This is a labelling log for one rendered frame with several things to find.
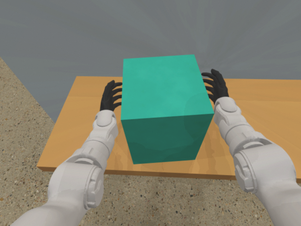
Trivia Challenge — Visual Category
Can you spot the table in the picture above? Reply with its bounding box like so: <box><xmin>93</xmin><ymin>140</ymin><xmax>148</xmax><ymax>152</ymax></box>
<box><xmin>36</xmin><ymin>76</ymin><xmax>301</xmax><ymax>183</ymax></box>

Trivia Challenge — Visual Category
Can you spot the robot left forearm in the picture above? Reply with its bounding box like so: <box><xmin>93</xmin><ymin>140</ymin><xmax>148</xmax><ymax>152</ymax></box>
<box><xmin>48</xmin><ymin>110</ymin><xmax>119</xmax><ymax>193</ymax></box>

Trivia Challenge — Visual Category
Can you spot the robot left upper arm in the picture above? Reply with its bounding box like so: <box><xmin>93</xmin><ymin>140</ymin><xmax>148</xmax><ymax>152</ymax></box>
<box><xmin>10</xmin><ymin>162</ymin><xmax>104</xmax><ymax>226</ymax></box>

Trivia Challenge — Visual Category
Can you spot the robot right forearm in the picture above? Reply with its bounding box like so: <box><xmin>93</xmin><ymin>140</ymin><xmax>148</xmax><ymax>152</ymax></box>
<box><xmin>214</xmin><ymin>97</ymin><xmax>296</xmax><ymax>179</ymax></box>

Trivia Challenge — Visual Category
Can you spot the carton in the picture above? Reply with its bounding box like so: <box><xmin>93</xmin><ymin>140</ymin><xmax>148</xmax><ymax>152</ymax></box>
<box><xmin>121</xmin><ymin>55</ymin><xmax>214</xmax><ymax>164</ymax></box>

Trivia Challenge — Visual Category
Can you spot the robot right hand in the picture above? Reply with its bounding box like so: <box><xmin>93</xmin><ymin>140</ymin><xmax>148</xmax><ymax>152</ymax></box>
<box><xmin>201</xmin><ymin>69</ymin><xmax>229</xmax><ymax>104</ymax></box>

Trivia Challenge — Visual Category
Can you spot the robot right upper arm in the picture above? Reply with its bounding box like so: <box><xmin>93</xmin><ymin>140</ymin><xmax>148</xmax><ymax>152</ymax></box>
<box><xmin>233</xmin><ymin>144</ymin><xmax>301</xmax><ymax>226</ymax></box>

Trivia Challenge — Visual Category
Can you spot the robot left hand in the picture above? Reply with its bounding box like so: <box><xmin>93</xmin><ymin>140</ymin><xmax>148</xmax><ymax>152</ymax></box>
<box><xmin>100</xmin><ymin>80</ymin><xmax>122</xmax><ymax>111</ymax></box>

